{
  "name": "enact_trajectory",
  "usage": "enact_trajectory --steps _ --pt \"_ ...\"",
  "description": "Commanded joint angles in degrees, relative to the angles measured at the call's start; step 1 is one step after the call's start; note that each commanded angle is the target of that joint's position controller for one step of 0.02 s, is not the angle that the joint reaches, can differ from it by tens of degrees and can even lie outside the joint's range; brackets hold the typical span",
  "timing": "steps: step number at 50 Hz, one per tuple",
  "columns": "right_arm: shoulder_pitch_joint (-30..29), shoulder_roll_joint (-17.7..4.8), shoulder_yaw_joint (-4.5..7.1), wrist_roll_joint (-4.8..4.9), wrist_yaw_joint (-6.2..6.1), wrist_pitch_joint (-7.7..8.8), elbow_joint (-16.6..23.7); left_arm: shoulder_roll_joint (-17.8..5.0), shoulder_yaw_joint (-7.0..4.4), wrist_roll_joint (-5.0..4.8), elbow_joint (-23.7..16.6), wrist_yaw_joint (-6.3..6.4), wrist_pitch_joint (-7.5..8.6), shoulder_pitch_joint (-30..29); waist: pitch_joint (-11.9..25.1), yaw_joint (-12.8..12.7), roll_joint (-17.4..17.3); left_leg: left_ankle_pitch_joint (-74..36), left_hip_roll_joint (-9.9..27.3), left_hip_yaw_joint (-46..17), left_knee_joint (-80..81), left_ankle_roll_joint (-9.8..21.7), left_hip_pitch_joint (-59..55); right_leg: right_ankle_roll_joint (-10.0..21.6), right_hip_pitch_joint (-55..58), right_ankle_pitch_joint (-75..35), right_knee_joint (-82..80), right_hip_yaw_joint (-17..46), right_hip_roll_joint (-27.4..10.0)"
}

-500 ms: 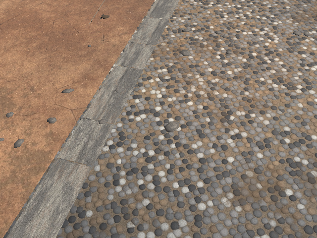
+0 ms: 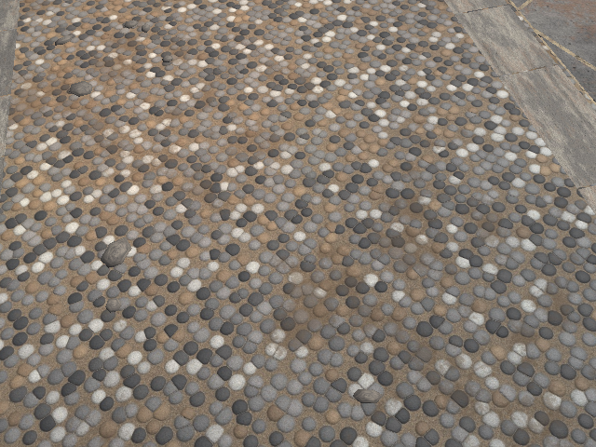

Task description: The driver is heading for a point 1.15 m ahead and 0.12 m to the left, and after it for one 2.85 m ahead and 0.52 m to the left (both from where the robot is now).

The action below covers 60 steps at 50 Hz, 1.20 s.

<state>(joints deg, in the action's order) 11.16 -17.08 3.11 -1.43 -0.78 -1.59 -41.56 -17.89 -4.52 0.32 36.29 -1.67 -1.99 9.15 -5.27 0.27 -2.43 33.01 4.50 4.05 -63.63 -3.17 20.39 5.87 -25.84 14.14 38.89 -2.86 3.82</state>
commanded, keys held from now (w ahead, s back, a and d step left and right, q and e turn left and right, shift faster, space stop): e+shift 0.08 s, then shift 0.12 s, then w+q+shift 0.66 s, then w+shift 0.14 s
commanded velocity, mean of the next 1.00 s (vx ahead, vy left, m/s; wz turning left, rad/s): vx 0.58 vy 0.00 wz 0.24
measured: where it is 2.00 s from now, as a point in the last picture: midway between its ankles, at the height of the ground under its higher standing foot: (220, 143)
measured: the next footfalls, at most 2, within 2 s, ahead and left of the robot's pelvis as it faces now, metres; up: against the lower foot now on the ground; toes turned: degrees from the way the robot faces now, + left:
left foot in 0.44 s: +0.11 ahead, +0.11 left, +0.00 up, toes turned -7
right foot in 0.86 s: +0.49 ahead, -0.07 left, +0.00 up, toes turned +18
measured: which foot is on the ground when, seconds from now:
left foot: up 0.00-0.42, down 0.44-0.88, up 0.90-1.00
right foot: down 0.00-0.44, up 0.46-0.84, down 0.86-1.00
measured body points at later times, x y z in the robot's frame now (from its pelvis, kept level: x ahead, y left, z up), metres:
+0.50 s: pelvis +0.10 +0.04 +0.02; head +0.09 +0.07 +0.47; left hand +0.31 +0.26 -0.08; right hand +0.07 -0.24 -0.10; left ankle +0.07 +0.12 -0.72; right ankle +0.07 -0.08 -0.68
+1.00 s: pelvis +0.42 +0.04 +0.01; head +0.45 +0.05 +0.46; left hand +0.49 +0.34 -0.08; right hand +0.56 -0.23 -0.10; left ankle +0.26 +0.09 -0.61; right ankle +0.46 -0.08 -0.72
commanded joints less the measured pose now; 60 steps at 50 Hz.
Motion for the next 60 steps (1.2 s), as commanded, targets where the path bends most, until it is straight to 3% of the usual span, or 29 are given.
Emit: enact_trajectory --steps 1,4,6,10,12,14,19,21,22,23,24,26,27,29,32,38,40,41,42,43,44,45,46,48,51,55,57,58,60 --pt "-2.7 -4.9 0.6 -0.08 -0.44 0.57 6.3 -9.6 -2.99 -0.28 -2.1 1.4 -0.96 6.6 8.0 -2.5 5.9 -5.1 -0.2 -7.5 -6.0 0.1 17.8 11.0 20.5 -15.0 -20.6 27.4 -16.6" --pt "1.1 -5.3 0.66 -1.03 -0.49 -0.7 4.4 -7.7 -2.26 -0.1 -3.2 1.39 -1.05 2.4 8.6 0.0 6.3 -9.6 -1.8 -6.6 -0.1 -0.4 10.4 7.9 14.1 -18.7 -20.0 22.7 -11.2" --pt "2.3 -4.5 0.39 -0.37 -0.37 -1.02 3.6 -8.6 -2.51 0.25 -2.7 1.07 -0.61 2.9 10.1 0.0 5.0 -10.1 -2.5 -6.2 3.7 -0.4 9.2 7.8 13.9 -19.1 -19.5 22.0 -11.1" --pt "0.5 -4.0 0.17 0.01 -0.58 -1.29 3.8 -8.0 -2.08 0.88 -2.0 1.1 -0.57 3.9 9.8 -1.7 7.8 -12.4 -3.0 -6.2 9.0 0.3 8.3 7.7 12.4 -9.4 -20.8 24.1 -11.0" --pt "2.0 -4.1 0.08 -0.73 0.46 -0.83 3.1 -7.1 -1.53 1.39 -1.5 0.79 -0.31 4.6 11.9 -2.1 10.3 -12.7 -2.8 -4.5 11.9 1.1 6.5 7.8 12.2 15.7 -24.9 26.1 -11.0" --pt "1.4 -4.3 0.05 -0.52 1.69 -0.21 2.6 -6.6 -0.97 2.04 -1.0 0.23 0.32 4.4 9.6 -2.5 12.4 -12.2 -2.7 -2.7 15.2 2.0 5.8 7.3 10.8 25.5 -27.9 27.9 -12.6" --pt "8.0 -4.2 -0.17 1.02 3.11 0.71 -0.1 -7.6 -0.91 1.65 -0.7 0.68 2.54 -1.2 5.5 2.0 9.0 -10.8 -4.0 0.8 25.8 7.7 -5.4 4.2 4.5 24.8 -28.1 19.4 -15.3" --pt "18.6 -3.6 -0.04 1.24 2.89 1.39 -4.7 -5.7 -0.39 1.76 -1.6 1.3 2.68 -6.5 1.7 7.5 1.1 -10.5 -6.0 1.6 36.6 9.7 -16.1 1.5 -4.2 25.4 -16.3 11.0 -11.6" --pt "24.6 -4.6 0.22 0.53 2.66 2.28 -6.7 -2.1 0.6 2.3 -2.8 1.44 2.83 -9.1 0.2 9.4 -9.2 1.3 1.4 -13.5 44.0 11.9 -20.0 -0.9 -12.1 20.7 3.7 3.1 -5.9" --pt "22.5 -6.2 -0.17 0.27 2.81 3.08 -4.6 1.4 2.14 1.93 -5.2 1.12 3.5 -10.5 -3.3 6.7 -10.2 14.1 12.1 -39.4 51.6 15.1 -19.2 -3.9 -25.0 13.9 16.7 0.7 0.1" --pt "15.0 -9.8 1.2 -0.22 2.49 2.96 -2.0 2.1 2.76 1.97 -7.6 0.32 4.65 -9.0 -4.6 2.3 -11.7 22.5 15.4 -56.1 62.5 19.5 -15.6 -4.8 -29.7 8.8 18.4 5.9 -1.5" --pt "11.5 -10.1 2.45 0.45 2.37 3.85 -0.6 -4.6 1.16 2.69 -5.4 -0.08 5.79 -9.3 -2.9 1.5 -1.5 10.5 11.7 -44.6 58.8 18.0 -15.3 -6.6 -25.2 -0.6 18.4 7.1 -5.2" --pt "13.3 -9.0 2.3 0.91 2.17 4.27 -1.3 -4.9 0.98 2.98 -4.3 -0.11 5.54 -9.0 -0.8 2.3 -0.2 3.2 8.2 -38.1 57.6 16.1 -16.3 -7.4 -21.9 -2.4 16.3 6.1 -5.2" --pt "18.1 -6.5 1.86 1.3 1.68 5.06 -3.7 -2.9 1.49 2.84 -4.3 -0.63 4.63 -9.7 0.8 3.8 -2.2 -5.6 4.7 -32.4 57.3 15.4 -18.1 -8.3 -19.5 -5.7 14.2 5.2 -4.7" --pt "22.2 -6.3 2.48 1.31 1.32 5.07 -5.3 -1.4 2.11 2.14 -5.2 -0.63 4.08 -13.5 1.5 5.7 -2.1 -13.0 3.3 -30.9 55.8 16.2 -22.0 -8.8 -21.8 -6.8 11.5 4.2 -4.0" --pt "25.0 -6.0 3.12 0.88 0.68 4.86 -6.9 -0.1 3.26 1.51 -9.5 -1.29 5.52 -25.5 0.0 9.6 -6.4 -28.7 2.1 -31.6 51.8 17.3 -21.9 -9.1 -17.6 -5.7 -1.7 1.4 -1.6" --pt "22.5 -6.9 3.53 1.11 0.33 4.89 -6.8 -0.8 3.13 1.21 -9.9 -1.06 6.06 -23.0 1.4 7.0 -7.7 -39.1 2.9 -32.0 49.7 16.0 -18.5 -8.1 -7.2 -5.0 -5.9 1.5 -0.7" --pt "18.3 -8.0 3.77 1.28 0.44 5.18 -5.9 -2.0 2.64 0.88 -8.5 -0.37 6.3 -16.8 3.9 3.0 -7.5 -50.4 1.9 -29.8 45.7 14.1 -13.4 -6.8 5.0 -3.6 -8.3 1.3 0.7" --pt "15.7 -9.8 4.25 1.62 0.77 5.77 -5.2 -4.9 1.33 0.92 -5.3 0.77 6.51 -6.2 10.0 -2.1 -5.2 -59.7 -0.1 -27.3 35.6 12.1 -8.8 -5.3 20.8 -3.1 -8.3 1.6 1.2" --pt "12.2 -11.5 4.81 1.73 1.39 6.59 -4.1 -8.8 -0.33 1.15 -2.2 2.36 6.64 7.3 17.1 -9.4 -2.9 -56.4 -3.5 -25.0 20.8 10.5 0.4 -3.6 38.4 -0.4 -6.7 5.1 -3.5" --pt "12.9 -5.0 3.3 2.07 1.4 7.7 -2.4 -14.0 -2.05 3.06 -0.6 3.72 6.77 19.6 27.5 -13.0 7.9 -29.5 -8.9 -19.4 1.1 10.3 11.1 -1.1 53.3 26.4 -10.3 21.9 -18.7" --pt "14.7 -1.1 1.65 3.45 1.65 7.63 0.3 -16.1 -2.07 3.65 -0.2 3.39 6.58 17.0 31.3 -7.9 22.1 -5.2 -11.5 -15.5 -11.0 9.8 19.9 2.7 52.5 42.7 -23.9 53.4 -29.8" --pt "12.5 -2.8 1.5 2.04 1.42 6.79 -1.3 -10.8 -1.49 3.49 -0.4 3.24 6.26 9.5 19.4 -5.3 16.1 -12.0 -6.7 -13.9 -14.9 10.4 24.2 4.0 42.4 42.4 -24.9 52.1 -27.3" --pt "6.7 -2.9 1.32 -0.61 2.69 6.03 -1.6 -3.5 0.17 3.14 1.5 2.67 6.49 7.6 7.6 -4.0 4.2 -17.3 -2.9 -11.1 -11.2 10.1 23.1 4.7 28.4 25.3 -25.0 35.3 -22.2" --pt "2.4 -0.1 0.15 -1.27 4.12 4.74 1.2 -0.8 1.24 2.4 6.4 1.9 8.26 10.9 1.9 -1.1 8.4 -15.9 -1.7 -12.9 -5.6 9.1 23.5 4.4 21.1 12.5 -28.6 25.0 -18.4" --pt "-8.3 -1.6 -0.93 -1.66 5.11 4.3 6.8 -2.5 1.11 1.18 8.9 1.41 9.75 12.2 -2.5 0.7 7.3 -22.6 -1.6 -11.5 5.6 7.8 28.2 3.8 19.1 -3.9 -33.9 13.0 -17.4" --pt "-14.1 -1.3 -2.12 -1.66 6.32 4.81 9.1 -2.8 1.25 0.16 9.9 1.12 9.69 12.7 -3.4 0.7 5.5 -30.5 -1.6 -3.0 19.5 7.9 15.1 2.8 11.0 -11.6 -38.7 6.3 -13.6" --pt "-14.7 -0.2 -2.63 -1.31 6.69 5.0 9.1 -3.9 1.19 -0.49 10.4 0.91 9.7 13.8 -2.6 0.3 4.9 -34.1 -2.7 -0.4 21.5 8.2 6.6 3.2 7.3 -16.4 -40.9 5.9 -13.5" --pt "-13.6 -2.1 -2.3 -1.08 5.94 5.18 8.5 -8.5 0.38 -0.33 11.4 0.55 9.61 15.3 -1.5 1.7 5.3 -32.5 -4.6 0.2 24.3 8.8 -0.4 3.3 11.8 -36.4 -36.5 5.6 -15.6"
Keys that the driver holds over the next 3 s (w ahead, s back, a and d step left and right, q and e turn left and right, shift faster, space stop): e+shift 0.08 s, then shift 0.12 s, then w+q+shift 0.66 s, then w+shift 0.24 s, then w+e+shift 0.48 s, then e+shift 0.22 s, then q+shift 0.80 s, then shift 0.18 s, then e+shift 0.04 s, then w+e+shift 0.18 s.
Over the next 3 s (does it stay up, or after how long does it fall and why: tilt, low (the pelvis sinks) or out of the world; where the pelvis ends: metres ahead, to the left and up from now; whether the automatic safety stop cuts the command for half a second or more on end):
stays up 1.40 0.23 0.03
